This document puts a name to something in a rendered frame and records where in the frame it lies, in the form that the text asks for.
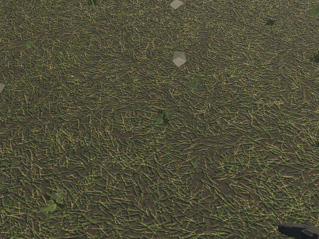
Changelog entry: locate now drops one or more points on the robot right hand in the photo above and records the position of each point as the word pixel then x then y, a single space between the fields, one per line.
pixel 299 231

